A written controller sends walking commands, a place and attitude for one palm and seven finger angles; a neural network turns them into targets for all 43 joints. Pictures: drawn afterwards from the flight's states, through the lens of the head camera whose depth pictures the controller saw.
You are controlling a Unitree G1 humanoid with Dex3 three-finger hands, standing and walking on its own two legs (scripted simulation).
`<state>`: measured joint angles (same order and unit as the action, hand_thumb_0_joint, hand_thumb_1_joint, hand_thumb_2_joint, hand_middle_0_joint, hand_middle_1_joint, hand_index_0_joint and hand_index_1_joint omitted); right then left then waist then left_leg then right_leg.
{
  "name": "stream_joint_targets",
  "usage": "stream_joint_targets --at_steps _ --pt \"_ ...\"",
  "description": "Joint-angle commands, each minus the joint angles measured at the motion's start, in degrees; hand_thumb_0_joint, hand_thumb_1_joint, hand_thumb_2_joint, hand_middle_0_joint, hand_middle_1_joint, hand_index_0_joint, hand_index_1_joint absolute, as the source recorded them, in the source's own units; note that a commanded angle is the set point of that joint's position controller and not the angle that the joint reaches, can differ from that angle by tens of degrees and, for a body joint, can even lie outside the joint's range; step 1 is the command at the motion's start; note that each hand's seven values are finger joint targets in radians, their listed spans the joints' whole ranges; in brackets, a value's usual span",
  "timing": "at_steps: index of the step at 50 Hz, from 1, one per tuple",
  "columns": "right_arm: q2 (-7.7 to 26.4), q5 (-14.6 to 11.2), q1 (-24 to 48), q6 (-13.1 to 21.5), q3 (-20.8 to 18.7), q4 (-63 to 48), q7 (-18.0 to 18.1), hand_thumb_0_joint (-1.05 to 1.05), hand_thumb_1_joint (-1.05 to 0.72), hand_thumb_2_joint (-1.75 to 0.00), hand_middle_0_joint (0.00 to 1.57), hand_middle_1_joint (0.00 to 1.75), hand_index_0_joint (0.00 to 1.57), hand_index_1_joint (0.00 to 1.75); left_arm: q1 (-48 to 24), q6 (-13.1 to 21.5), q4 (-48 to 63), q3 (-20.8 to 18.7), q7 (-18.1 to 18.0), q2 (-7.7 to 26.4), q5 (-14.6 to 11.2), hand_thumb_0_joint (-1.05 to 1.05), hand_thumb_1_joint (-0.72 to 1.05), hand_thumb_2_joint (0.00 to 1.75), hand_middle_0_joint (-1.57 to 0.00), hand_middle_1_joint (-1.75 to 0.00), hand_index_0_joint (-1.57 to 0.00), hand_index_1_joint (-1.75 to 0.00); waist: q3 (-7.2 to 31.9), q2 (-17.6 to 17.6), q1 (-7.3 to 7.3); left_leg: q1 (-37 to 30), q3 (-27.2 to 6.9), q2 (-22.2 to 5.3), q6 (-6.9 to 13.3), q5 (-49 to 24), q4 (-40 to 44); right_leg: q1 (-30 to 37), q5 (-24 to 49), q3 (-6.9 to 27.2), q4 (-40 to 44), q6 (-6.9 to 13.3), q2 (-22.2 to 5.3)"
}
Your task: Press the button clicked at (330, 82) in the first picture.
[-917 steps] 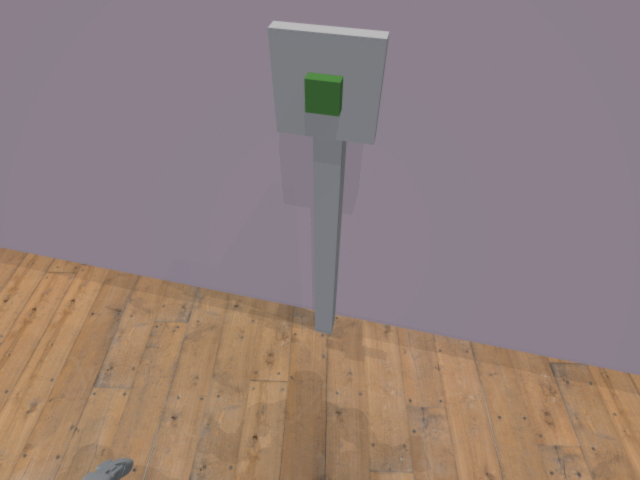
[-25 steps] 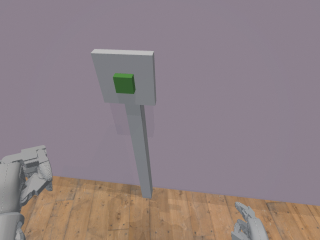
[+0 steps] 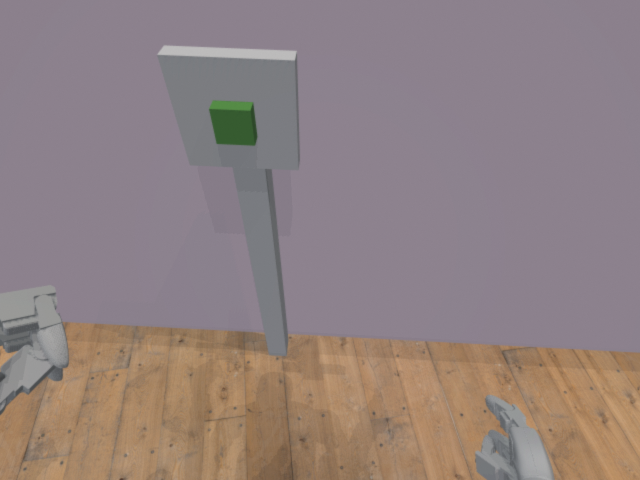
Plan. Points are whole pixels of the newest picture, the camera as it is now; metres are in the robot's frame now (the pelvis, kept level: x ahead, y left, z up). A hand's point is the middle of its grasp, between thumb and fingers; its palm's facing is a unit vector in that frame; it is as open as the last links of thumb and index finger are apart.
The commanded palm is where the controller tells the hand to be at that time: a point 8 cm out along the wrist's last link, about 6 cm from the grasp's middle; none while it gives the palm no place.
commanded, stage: step back with the hand held close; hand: left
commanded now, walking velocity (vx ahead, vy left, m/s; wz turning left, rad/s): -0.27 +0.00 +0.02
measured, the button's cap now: (234, 122) +0.57 +0.17 +0.15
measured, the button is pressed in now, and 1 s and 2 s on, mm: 0 0 0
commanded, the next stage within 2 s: stop stepping back and stand still in 0.70 s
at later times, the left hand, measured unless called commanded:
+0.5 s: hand out of the picture +0.10 +0.26 +0.17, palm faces +0.44 -0.79 -0.43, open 3.1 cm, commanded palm +0.03 +0.30 +0.18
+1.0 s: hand out of the picture +0.02 +0.22 +0.18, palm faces +0.28 -0.86 -0.42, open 3.1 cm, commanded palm -0.05 +0.27 +0.18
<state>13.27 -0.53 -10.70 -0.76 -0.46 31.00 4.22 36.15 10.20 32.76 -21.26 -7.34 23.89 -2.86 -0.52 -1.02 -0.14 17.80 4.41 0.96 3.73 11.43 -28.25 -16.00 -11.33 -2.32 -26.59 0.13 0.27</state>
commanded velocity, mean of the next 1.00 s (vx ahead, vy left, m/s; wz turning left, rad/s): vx -0.21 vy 0.00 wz -0.02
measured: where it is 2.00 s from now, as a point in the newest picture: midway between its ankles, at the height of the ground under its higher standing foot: outside the picture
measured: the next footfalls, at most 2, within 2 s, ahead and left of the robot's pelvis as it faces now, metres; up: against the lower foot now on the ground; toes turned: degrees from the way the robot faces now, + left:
right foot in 0.78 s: -0.19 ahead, -0.07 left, +0.00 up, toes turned +4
left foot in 1.24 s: -0.18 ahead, +0.16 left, +0.00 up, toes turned +0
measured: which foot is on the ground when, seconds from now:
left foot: down 0.00-1.00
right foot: down 0.00-0.44, up 0.46-0.76, down 0.78-1.00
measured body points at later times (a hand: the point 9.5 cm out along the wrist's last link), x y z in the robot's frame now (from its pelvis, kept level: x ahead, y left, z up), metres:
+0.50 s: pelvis -0.08 +0.01 -0.02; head -0.07 +0.04 +0.43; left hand +0.07 +0.30 +0.19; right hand +0.09 -0.22 -0.09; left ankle +0.03 +0.08 -0.74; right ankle -0.01 -0.12 -0.72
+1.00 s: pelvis -0.19 +0.00 -0.01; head -0.20 +0.03 +0.44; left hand +0.00 +0.27 +0.20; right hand -0.05 -0.25 -0.07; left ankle -0.02 +0.08 -0.74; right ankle -0.25 -0.11 -0.73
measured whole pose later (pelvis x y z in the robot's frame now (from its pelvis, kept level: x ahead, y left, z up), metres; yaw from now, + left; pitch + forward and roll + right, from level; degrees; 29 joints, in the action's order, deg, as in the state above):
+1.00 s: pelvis -0.19 +0.00 -0.01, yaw -3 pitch -2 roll -2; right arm 10.2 0.4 -12.2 6.7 1.1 35.1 4.0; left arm 32.0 11.6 34.0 -23.6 -7.0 26.1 -3.8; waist 0.5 2.3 3.2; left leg 25.4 1.6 0.6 1.9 0.3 -24.7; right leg -9.9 -32.0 -1.3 -35.7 1.4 2.4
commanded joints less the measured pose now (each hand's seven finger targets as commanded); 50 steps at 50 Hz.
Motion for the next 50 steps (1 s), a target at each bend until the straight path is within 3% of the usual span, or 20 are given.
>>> stream_joint_targets --at_steps 1,6,10,15,17,20,22,24,27,34,36,38,40,41,42,44,45,47,49,50 --pt "7.82 -0.11 4.73 3.71 -2.61 -9.69 0.67 0.0 -0.9 -0.9 0.2 0.3 0.2 0.3 -0.01 3.82 10.39 -5.38 -1.1 6.74 0.4 0.0 0.9 0.9 -1.3 -1.5 -1.3 -1.5 6.39 -3.75 -0.24 6.29 -11.48 -8.85 0.71 0.76 8.43 7.04 4.29 5.77 -1.56 0.04 -2.78" --pt "7.97 0.13 4.81 5.21 -2.51 -10.39 0.79 0.0 -0.9 -0.9 0.2 0.3 0.2 0.3 -2.02 5.23 11.26 -6.55 -1.49 6.94 2.04 0.0 0.9 0.9 -1.3 -1.5 -1.3 -1.5 3.42 -5.07 -0.32 21.21 -15.17 -11.29 2.91 23.31 14.39 13.26 -1.92 5.32 -8.29 -0.44 -0.97" --pt "7.86 0.34 4.03 6.03 -2.87 -10.37 0.88 0.0 -0.9 -0.9 0.2 0.3 0.2 0.3 -3.81 6.32 12.14 -7.52 -1.66 7.19 2.98 0.0 0.9 0.9 -1.3 -1.5 -1.3 -1.5 3.03 -4.08 -0.18 25.12 -14.5 -10.52 3.07 28.44 12.05 13.44 -6.64 7.34 -8.27 0.22 -1.21" --pt "6.36 0.62 1.15 6.5 -2.94 -7.78 -0.03 0.0 -0.9 -0.9 0.2 0.3 0.2 0.3 -4.48 7.56 13.9 -6.51 -2.47 7.66 1.62 0.0 0.9 0.9 -1.3 -1.5 -1.3 -1.5 4.47 8.63 1.18 0.61 -8.79 -1.89 -2.07 14.26 -14.37 -14.35 -17.62 21.14 10.34 7.29 -13.94" --pt "5.7 0.79 1.45 6.39 -2.52 -6.76 -0.24 0.0 -0.9 -0.9 0.2 0.3 0.2 0.3 -5.67 7.37 13.92 -5.67 -3.04 7.42 1.49 0.0 0.9 0.9 -1.3 -1.5 -1.3 -1.5 5.67 10.37 1.54 -3.16 -7.94 -1.63 -2.38 10.54 -17.14 -16.15 -11.33 18.65 10.03 7.39 -15.81" --pt "6.68 0.97 2.96 6.48 -2.34 -6.87 0.6 0.0 -0.9 -0.9 0.2 0.3 0.2 0.3 -4.62 7.54 14.26 -6.32 -3.37 7.75 1.55 0.0 0.9 0.9 -1.3 -1.5 -1.3 -1.5 4.05 -0.27 1.34 0.31 -13.19 -5.79 -0.21 10.5 -0.78 -13.49 -8.49 11.38 0.33 2.94 -7.49" --pt "7.57 1.1 4.8 7.9 -2.46 -7.69 1.09 0.0 -0.9 -0.9 0.2 0.3 0.2 0.3 -4.98 8.58 15.41 -8.45 -3.23 8.31 2.42 0.0 0.9 0.9 -1.3 -1.5 -1.3 -1.5 4.92 -15.43 0.53 18.74 -25.99 -17.66 4.45 23.29 16.94 2.71 -7.89 4.21 -21.66 -0.8 2.07" --pt "6.8 1.98 4.26 8.88 -2.99 -6.39 1.01 0.0 -0.9 -0.9 0.2 0.3 0.2 0.3 -6.07 9.16 14.4 -10.5 -3.12 9.78 3.08 0.0 0.9 0.9 -1.3 -1.5 -1.3 -1.5 5.26 -13.44 0.76 28.13 -30.27 -23.42 7.42 32.44 24.52 8.12 -13.63 6.64 -42.71 -1.33 4.79" --pt "6.01 1.57 4.11 9.98 -3.73 -5.65 -0.18 0.0 -0.9 -0.9 0.2 0.3 0.2 0.3 -4.71 8.92 15.15 -8.93 -2.58 7.7 1.74 0.0 0.9 0.9 -1.3 -1.5 -1.3 -1.5 6.45 -5.6 -0.16 13.87 -21.58 -18.6 5.28 19.12 17.86 -0.67 -16.63 4.94 -36.58 -0.98 3.61" --pt "5.12 1.9 2.53 11.59 -2.52 -2.45 -1.63 0.0 -0.9 -0.9 0.2 0.3 0.2 0.3 -3.25 8.63 16.3 -4.16 -1.0 6.12 -0.4 0.0 0.9 0.9 -1.3 -1.5 -1.3 -1.5 12.02 -15.49 -0.35 -5.92 -12.75 -12.02 -6.15 9.12 21.33 4.01 -20.83 -3.51 2.04 1.73 5.18" --pt "4.59 1.89 1.24 10.57 -2.32 -1.24 -1.58 0.0 -0.9 -0.9 0.2 0.3 0.2 0.3 -4.11 9.87 16.84 -5.65 -0.65 8.81 -0.59 0.0 0.9 0.9 -1.3 -1.5 -1.3 -1.5 13.65 -7.18 -0.17 -15.49 -5.41 -7.59 -7.81 -4.2 7.11 -0.8 -10.85 1.86 14.64 4.13 -0.88" --pt "2.88 1.7 2.66 9.19 -1.55 -0.59 -0.65 0.0 -0.9 -0.9 0.2 0.3 0.2 0.3 -4.37 10.42 17.23 -9.88 -1.46 13.1 -1.53 0.0 0.9 0.9 -1.3 -1.5 -1.3 -1.5 12.99 7.04 -0.37 -15.85 -3.34 -3.27 -5.85 0.93 -12.58 -10.89 7.64 9.48 15.27 6.22 -14.24" --pt "2.13 2.45 5.56 10.57 0.08 -3.27 0.12 0.0 -0.9 -0.9 0.2 0.3 0.2 0.3 -7.01 10.77 18.25 -13.04 -1.38 16.58 -1.38 0.0 0.9 0.9 -1.3 -1.5 -1.3 -1.5 12.3 5.64 -1.05 -6.89 -2.04 -3.16 -5.4 4.61 -14.32 -4.79 25.53 7.63 7.81 6.2 -16.52" --pt "3.11 0.9 3.33 10.58 -1.24 -2.18 0.57 0.0 -0.9 -0.9 0.2 0.3 0.2 0.3 -6.31 9.57 14.63 -7.83 -0.39 10.11 -1.33 0.0 0.9 0.9 -1.3 -1.5 -1.3 -1.5 13.19 10.67 0.68 -7.08 -3.75 -2.16 -4.53 -1.2 -11.24 -0.72 24.68 2.41 2.62 4.33 -12.6" --pt "4.23 0.37 3.74 10.01 -1.82 -3.59 0.98 0.0 -0.9 -0.9 0.2 0.3 0.2 0.3 -3.45 7.51 13.94 -8.5 -0.23 10.03 -1.3 0.0 0.9 0.9 -1.3 -1.5 -1.3 -1.5 13.72 8.48 1.26 -13.94 -3.07 -2.47 -3.63 -14.52 -6.34 -3.26 21.46 0.28 -1.49 2.23 -8.77" --pt "5.94 0.15 5.05 10.09 -1.88 -5.29 1.23 0.0 -0.9 -0.9 0.2 0.3 0.2 0.3 -2.51 4.84 15.28 -7.62 0.18 8.77 -1.69 0.0 0.9 0.9 -1.3 -1.5 -1.3 -1.5 15.0 -9.96 0.46 -19.33 -14.19 -8.26 0.71 -30.22 4.45 -3.84 1.77 -2.49 -13.54 -2.03 2.18" --pt "6.03 0.05 4.96 11.0 -1.48 -5.25 0.8 0.0 -0.9 -0.9 0.2 0.3 0.2 0.3 -3.58 5.06 14.4 -7.31 0.25 8.84 -1.88 0.0 0.9 0.9 -1.3 -1.5 -1.3 -1.5 11.43 -14.68 0.53 -14.57 -20.48 -12.44 2.78 -19.17 11.7 -3.93 -18.68 0.48 -17.65 -1.26 3.57" --pt "5.77 0.7 5.25 10.81 -0.92 -5.53 0.47 0.0 -0.9 -0.9 0.2 0.3 0.2 0.3 -1.5 4.39 12.67 -9.17 -0.67 9.76 -1.77 0.0 0.9 0.9 -1.3 -1.5 -1.3 -1.5 6.18 -14.83 -0.58 3.11 -22.15 -12.55 -2.13 25.19 25.31 5.02 -25.9 -0.81 -13.27 1.25 4.22" --pt "5.26 0.83 5.2 9.56 -1.08 -5.84 0.33 0.0 -0.9 -0.9 0.2 0.3 0.2 0.3 2.95 3.72 11.57 -9.71 -0.93 9.38 -1.34 0.0 0.9 0.9 -1.3 -1.5 -1.3 -1.5 4.17 -13.33 -0.91 12.03 -12.6 -7.15 -6.99 24.64 20.89 13.61 -21.16 -4.04 -1.38 2.8 4.32" --pt "4.95 0.3 3.87 8.71 -1.47 -5.9 0.06 0.0 -0.9 -0.9 0.2 0.3 0.2 0.3 5.08 3.89 11.7 -9.23 -0.77 9.58 -0.69 0.0 0.9 0.9 -1.3 -1.5 -1.3 -1.5 4.32 -3.5 -0.78 9.53 -4.3 -1.07 -7.16 18.93 3.76 7.89 -22.89 1.16 7.64 4.52 -1.31"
